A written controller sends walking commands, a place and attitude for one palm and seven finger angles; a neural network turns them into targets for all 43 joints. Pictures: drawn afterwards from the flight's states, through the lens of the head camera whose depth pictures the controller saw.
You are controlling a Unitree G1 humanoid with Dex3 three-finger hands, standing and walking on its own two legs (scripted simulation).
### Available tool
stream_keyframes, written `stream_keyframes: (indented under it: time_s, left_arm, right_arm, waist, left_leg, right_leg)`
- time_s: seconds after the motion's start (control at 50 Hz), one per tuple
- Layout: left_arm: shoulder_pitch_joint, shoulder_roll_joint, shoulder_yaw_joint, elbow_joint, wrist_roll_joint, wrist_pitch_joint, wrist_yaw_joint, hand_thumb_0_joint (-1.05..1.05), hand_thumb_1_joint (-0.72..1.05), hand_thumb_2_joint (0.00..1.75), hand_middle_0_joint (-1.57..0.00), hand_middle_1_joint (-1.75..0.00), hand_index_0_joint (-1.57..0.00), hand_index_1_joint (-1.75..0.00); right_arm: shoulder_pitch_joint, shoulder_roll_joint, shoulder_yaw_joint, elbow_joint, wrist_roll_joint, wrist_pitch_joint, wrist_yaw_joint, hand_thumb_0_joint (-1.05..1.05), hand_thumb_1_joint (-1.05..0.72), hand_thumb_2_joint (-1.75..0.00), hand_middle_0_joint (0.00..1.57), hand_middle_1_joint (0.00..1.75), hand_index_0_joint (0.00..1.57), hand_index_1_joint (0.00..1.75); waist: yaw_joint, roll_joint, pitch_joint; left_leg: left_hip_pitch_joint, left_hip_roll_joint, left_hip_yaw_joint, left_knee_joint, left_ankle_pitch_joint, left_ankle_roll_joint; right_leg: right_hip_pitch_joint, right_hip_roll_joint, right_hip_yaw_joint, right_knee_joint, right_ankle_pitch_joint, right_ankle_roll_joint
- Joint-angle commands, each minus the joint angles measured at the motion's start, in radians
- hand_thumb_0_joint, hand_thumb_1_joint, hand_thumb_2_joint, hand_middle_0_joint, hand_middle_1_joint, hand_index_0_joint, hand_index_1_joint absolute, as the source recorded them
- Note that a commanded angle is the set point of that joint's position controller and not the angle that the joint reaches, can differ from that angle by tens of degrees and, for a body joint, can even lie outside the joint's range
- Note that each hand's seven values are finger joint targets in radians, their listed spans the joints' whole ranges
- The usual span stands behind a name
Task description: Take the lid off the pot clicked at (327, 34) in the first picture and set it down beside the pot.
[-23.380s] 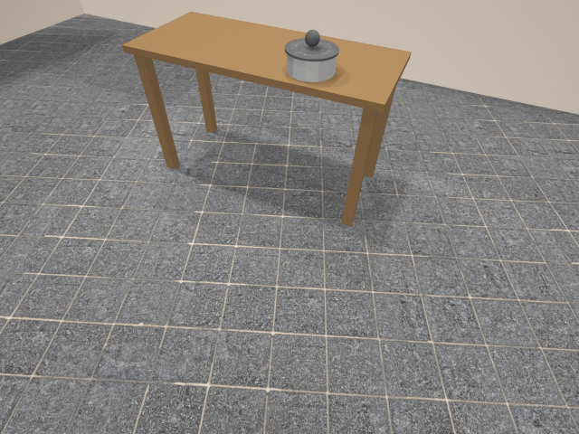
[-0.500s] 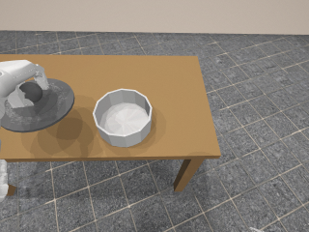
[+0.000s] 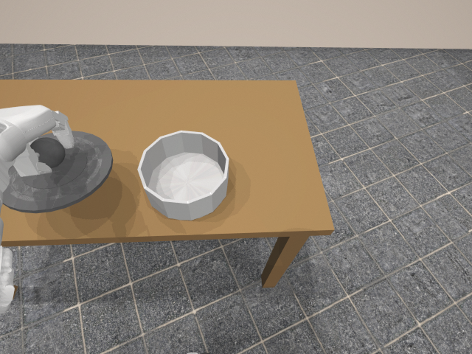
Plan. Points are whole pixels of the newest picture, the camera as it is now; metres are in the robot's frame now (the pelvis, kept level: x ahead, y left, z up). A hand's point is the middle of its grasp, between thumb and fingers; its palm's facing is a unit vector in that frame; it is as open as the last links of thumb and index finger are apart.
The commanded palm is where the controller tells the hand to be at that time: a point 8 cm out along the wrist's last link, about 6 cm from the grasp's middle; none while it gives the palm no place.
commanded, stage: lower the lid onto the table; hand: left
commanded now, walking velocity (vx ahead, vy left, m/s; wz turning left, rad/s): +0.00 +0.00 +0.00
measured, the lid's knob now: (47, 152) +0.45 +0.34 +0.05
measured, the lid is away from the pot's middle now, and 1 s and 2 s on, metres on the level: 0.24 0.24 0.24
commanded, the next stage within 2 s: open the fingers wide in 1.56 s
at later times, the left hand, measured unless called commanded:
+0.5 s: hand (51, 161) +0.43 +0.33 +0.04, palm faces -0.46 -0.08 -0.89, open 8.4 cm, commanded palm +0.47 +0.33 +0.11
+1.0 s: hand (54, 174) +0.43 +0.34 +0.01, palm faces -0.50 -0.11 -0.86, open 8.4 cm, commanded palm +0.47 +0.34 +0.07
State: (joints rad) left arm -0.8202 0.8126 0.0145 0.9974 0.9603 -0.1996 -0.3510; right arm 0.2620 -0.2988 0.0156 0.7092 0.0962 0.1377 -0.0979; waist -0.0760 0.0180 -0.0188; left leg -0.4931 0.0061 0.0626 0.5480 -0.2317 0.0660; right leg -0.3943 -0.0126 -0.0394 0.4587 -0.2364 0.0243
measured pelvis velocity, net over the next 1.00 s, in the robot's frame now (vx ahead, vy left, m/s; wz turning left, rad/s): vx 0.00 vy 0.00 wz -0.02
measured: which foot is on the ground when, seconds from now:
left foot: down 0.00-1.00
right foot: down 0.00-1.00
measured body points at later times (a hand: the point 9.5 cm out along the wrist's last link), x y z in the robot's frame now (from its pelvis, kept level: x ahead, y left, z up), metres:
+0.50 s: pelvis +0.00 +0.01 -0.01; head +0.09 +0.02 +0.43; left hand +0.45 +0.33 +0.09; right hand +0.04 -0.28 -0.13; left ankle +0.02 +0.08 -0.73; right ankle -0.01 -0.14 -0.73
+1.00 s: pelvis +0.00 +0.00 -0.02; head +0.10 +0.02 +0.42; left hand +0.45 +0.34 +0.06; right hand +0.02 -0.30 -0.13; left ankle +0.02 +0.08 -0.73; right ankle -0.01 -0.14 -0.73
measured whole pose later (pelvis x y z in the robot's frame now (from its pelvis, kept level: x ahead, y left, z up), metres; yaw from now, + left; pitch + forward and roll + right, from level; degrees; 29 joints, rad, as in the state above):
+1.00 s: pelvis +0.00 +0.00 -0.02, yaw -1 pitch +15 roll -3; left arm -0.79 0.84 0.07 1.09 1.00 -0.26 -0.27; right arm 0.31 -0.30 0.01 0.72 0.08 0.14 -0.11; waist -0.11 0.01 -0.05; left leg -0.68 0.03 0.06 0.71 -0.30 0.07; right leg -0.58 0.01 -0.03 0.61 -0.30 0.02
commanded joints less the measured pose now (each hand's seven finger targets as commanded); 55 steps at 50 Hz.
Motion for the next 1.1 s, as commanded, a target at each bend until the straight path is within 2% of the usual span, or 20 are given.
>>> stream_keyframes:
  time_s: [0.0, 0.06, 0.12, 0.18, 0.26, 0.32, 0.4, 0.46, 0.5, 0.54, 0.6, 0.66, 0.7, 0.76, 0.78, 0.84, 0.9, 0.92, 0.98, 1.08]
  left_arm:
    - [-0.495, 0.381, 0.118, -0.217, -0.017, -0.013, 0.063, 0.0, 0.58, 1.04, -0.78, -1.03, -0.78, -1.02]
    - [-0.5, 0.364, 0.098, -0.19, -0.017, -0.006, 0.066, 0.0, 0.58, 1.04, -0.78, -1.03, -0.78, -1.02]
    - [-0.528, 0.373, 0.109, -0.259, -0.005, -0.022, 0.076, 0.0, 0.58, 1.04, -0.78, -1.03, -0.78, -1.02]
    - [-0.469, 0.403, 0.152, -0.199, -0.01, -0.026, 0.087, 0.0, 0.58, 1.04, -0.78, -1.03, -0.78, -1.02]
    - [-0.494, 0.352, 0.108, -0.207, -0.003, -0.017, 0.099, 0.0, 0.58, 1.04, -0.78, -1.03, -0.78, -1.02]
    - [-0.48, 0.4, 0.149, -0.206, 0.014, -0.023, 0.114, 0.0, 0.58, 1.04, -0.78, -1.03, -0.78, -1.02]
    - [-0.473, 0.331, 0.104, -0.198, 0.012, -0.021, 0.121, 0.0, 0.58, 1.04, -0.78, -1.03, -0.78, -1.02]
    - [-0.46, 0.368, 0.124, -0.145, 0.015, -0.012, 0.131, 0.0, 0.58, 1.04, -0.78, -1.03, -0.78, -1.02]
    - [-0.483, 0.332, 0.089, -0.131, 0.01, -0.007, 0.129, 0.0, 0.58, 1.04, -0.78, -1.03, -0.78, -1.02]
    - [-0.505, 0.411, 0.136, -0.151, 0.022, -0.011, 0.138, 0.0, 0.58, 1.04, -0.78, -1.03, -0.78, -1.02]
    - [-0.51, 0.437, 0.164, -0.217, 0.034, -0.036, 0.144, 0.0, 0.58, 1.04, -0.78, -1.03, -0.78, -1.02]
    - [-0.469, 0.412, 0.161, -0.183, 0.028, -0.037, 0.151, 0.0, 0.58, 1.04, -0.78, -1.03, -0.78, -1.02]
    - [-0.436, 0.394, 0.152, -0.134, 0.023, -0.034, 0.149, 0.0, 0.58, 1.04, -0.78, -1.03, -0.78, -1.02]
    - [-0.411, 0.383, 0.12, -0.062, 0.024, -0.018, 0.146, 0.0, 0.58, 1.04, -0.78, -1.03, -0.78, -1.02]
    - [-0.432, 0.384, 0.115, -0.074, 0.027, -0.016, 0.144, 0.0, 0.58, 1.04, -0.78, -1.03, -0.78, -1.02]
    - [-0.454, 0.396, 0.13, -0.152, 0.042, -0.036, 0.14, 0.0, 0.58, 1.04, -0.78, -1.03, -0.78, -1.02]
    - [-0.449, 0.448, 0.186, -0.176, 0.024, -0.066, 0.134, 0.0, 0.58, 1.04, -0.78, -1.03, -0.78, -1.02]
    - [-0.434, 0.468, 0.197, -0.15, 0.022, -0.065, 0.136, 0.0, 0.58, 1.04, -0.78, -1.03, -0.78, -1.02]
    - [-0.433, 0.423, 0.148, -0.099, 0.016, -0.062, 0.14, 0.0, 0.58, 1.04, -0.78, -1.03, -0.78, -1.02]
    - [-0.439, 0.453, 0.164, -0.102, 0.048, -0.075, 0.167, 0.0, 0.58, 1.04, -0.78, -1.03, -0.78, -1.02]
  right_arm:
    - [0.065, -0.194, -0.065, -0.075, -0.002, -0.027, -0.026, 0.0, -0.9, -0.9, 0.2, 0.3, 0.2, 0.3]
    - [0.079, -0.2, -0.068, -0.059, -0.003, -0.027, -0.025, 0.0, -0.9, -0.9, 0.2, 0.3, 0.2, 0.3]
    - [0.087, -0.195, -0.073, -0.063, -0.01, -0.031, -0.024, 0.0, -0.9, -0.9, 0.2, 0.3, 0.2, 0.3]
    - [0.101, -0.198, -0.072, -0.058, -0.011, -0.026, -0.028, 0.0, -0.9, -0.9, 0.2, 0.3, 0.2, 0.3]
    - [0.105, -0.198, -0.079, -0.051, -0.012, -0.025, -0.021, 0.0, -0.9, -0.9, 0.2, 0.3, 0.2, 0.3]
    - [0.114, -0.201, -0.077, -0.051, -0.014, -0.021, -0.021, 0.0, -0.9, -0.9, 0.2, 0.3, 0.2, 0.3]
    - [0.117, -0.192, -0.082, -0.055, -0.015, -0.021, -0.013, 0.0, -0.9, -0.9, 0.2, 0.3, 0.2, 0.3]
    - [0.126, -0.201, -0.077, -0.051, -0.013, -0.01, -0.014, 0.0, -0.9, -0.9, 0.2, 0.3, 0.2, 0.3]
    - [0.128, -0.199, -0.076, -0.048, -0.012, -0.018, -0.015, 0.0, -0.9, -0.9, 0.2, 0.3, 0.2, 0.3]
    - [0.136, -0.208, -0.074, -0.045, -0.011, -0.017, -0.021, 0.0, -0.9, -0.9, 0.2, 0.3, 0.2, 0.3]
    - [0.138, -0.199, -0.074, -0.053, -0.016, -0.023, -0.03, 0.0, -0.9, -0.9, 0.2, 0.3, 0.2, 0.3]
    - [0.143, -0.195, -0.078, -0.043, -0.018, -0.019, -0.027, 0.0, -0.9, -0.9, 0.2, 0.3, 0.2, 0.3]
    - [0.147, -0.197, -0.075, -0.046, -0.017, -0.017, -0.025, 0.0, -0.9, -0.9, 0.2, 0.3, 0.2, 0.3]
    - [0.146, -0.204, -0.068, -0.046, -0.011, -0.01, -0.021, 0.0, -0.9, -0.9, 0.2, 0.3, 0.2, 0.3]
    - [0.147, -0.205, -0.07, -0.043, -0.009, -0.01, -0.019, 0.0, -0.9, -0.9, 0.2, 0.3, 0.2, 0.3]
    - [0.164, -0.2, -0.078, -0.043, -0.016, -0.011, -0.019, 0.0, -0.9, -0.9, 0.2, 0.3, 0.2, 0.3]
    - [0.168, -0.2, -0.078, -0.042, -0.02, -0.012, -0.028, 0.0, -0.9, -0.9, 0.2, 0.3, 0.2, 0.3]
    - [0.168, -0.204, -0.077, -0.043, -0.02, -0.008, -0.031, 0.0, -0.9, -0.9, 0.2, 0.3, 0.2, 0.3]
    - [0.167, -0.206, -0.071, -0.033, -0.013, -0.01, -0.032, 0.0, -0.9, -0.9, 0.2, 0.3, 0.2, 0.3]
    - [0.177, -0.207, -0.067, -0.03, -0.015, -0.012, -0.029, 0.0, -0.9, -0.9, 0.2, 0.3, 0.2, 0.3]
  waist:
    - [-0.004, 0.139, -0.432]
    - [-0.013, 0.132, -0.409]
    - [-0.008, 0.214, -0.476]
    - [-0.005, 0.145, -0.479]
    - [-0.012, 0.171, -0.453]
    - [-0.003, 0.165, -0.486]
    - [-0.01, 0.19, -0.485]
    - [-0.013, 0.13, -0.463]
    - [-0.025, 0.115, -0.446]
    - [-0.018, 0.131, -0.474]
    - [-0.011, 0.193, -0.559]
    - [-0.018, 0.21, -0.523]
    - [-0.02, 0.164, -0.487]
    - [-0.029, 0.112, -0.412]
    - [-0.028, 0.134, -0.412]
    - [-0.021, 0.207, -0.522]
    - [-0.025, 0.173, -0.57]
    - [-0.03, 0.157, -0.558]
    - [-0.044, 0.148, -0.46]
    - [-0.034, 0.199, -0.473]
  left_leg:
    - [0.415, 0.011, -0.079, -0.02, 0.313, 0.021]
    - [0.405, 0.014, -0.078, -0.012, 0.256, 0.021]
    - [0.471, 0.017, -0.089, 0.006, 0.362, 0.013]
    - [0.436, 0.015, -0.088, 0.016, 0.374, 0.014]
    - [0.442, 0.019, -0.089, 0.013, 0.356, 0.009]
    - [0.443, 0.02, -0.098, 0.026, 0.397, 0.004]
    - [0.458, 0.025, -0.097, 0.042, 0.44, 0.0]
    - [0.4, 0.018, -0.093, 0.044, 0.366, 0.003]
    - [0.37, 0.019, -0.081, 0.044, 0.311, 0.011]
    - [0.363, 0.015, -0.081, 0.05, 0.291, 0.013]
    - [0.422, 0.018, -0.088, 0.073, 0.412, 0.006]
    - [0.422, 0.02, -0.086, 0.095, 0.435, 0.003]
    - [0.377, 0.02, -0.081, 0.095, 0.414, 0.008]
    - [0.265, 0.006, -0.061, 0.1, 0.288, 0.013]
    - [0.269, 0.009, -0.065, 0.099, 0.27, 0.012]
    - [0.369, 0.013, -0.078, 0.126, 0.391, 0.007]
    - [0.372, 0.017, -0.078, 0.148, 0.442, 0.015]
    - [0.342, 0.011, -0.073, 0.149, 0.407, 0.017]
    - [0.263, 0.011, -0.063, 0.144, 0.292, 0.017]
    - [0.268, 0.016, -0.076, 0.162, 0.282, 0.01]
  right_leg:
    - [-0.056, 0.04, -0.023, -0.036, 0.179, -0.066]
    - [-0.093, 0.041, -0.023, -0.033, 0.132, -0.063]
    - [-0.1, 0.043, -0.025, -0.019, 0.168, -0.068]
    - [-0.086, 0.048, -0.027, -0.008, 0.185, -0.064]
    - [-0.138, 0.048, -0.029, -0.008, 0.157, -0.065]
    - [-0.133, 0.051, -0.029, 0.01, 0.171, -0.067]
    - [-0.167, 0.052, -0.029, 0.018, 0.176, -0.068]
    - [-0.164, 0.057, -0.03, 0.029, 0.157, -0.065]
    - [-0.169, 0.052, -0.022, 0.028, 0.149, -0.064]
    - [-0.15, 0.051, -0.02, 0.038, 0.148, -0.064]
    - [-0.143, 0.053, -0.021, 0.054, 0.203, -0.067]
    - [-0.182, 0.058, -0.027, 0.061, 0.196, -0.063]
    - [-0.184, 0.059, -0.028, 0.066, 0.198, -0.063]
    - [-0.185, 0.06, -0.021, 0.071, 0.168, -0.06]
    - [-0.197, 0.057, -0.023, 0.075, 0.149, -0.063]
    - [-0.21, 0.061, -0.024, 0.093, 0.183, -0.067]
    - [-0.184, 0.061, -0.018, 0.103, 0.232, -0.061]
    - [-0.176, 0.063, -0.016, 0.104, 0.223, -0.057]
    - [-0.22, 0.063, -0.021, 0.107, 0.16, -0.059]
    - [-0.266, 0.067, -0.025, 0.129, 0.123, -0.068]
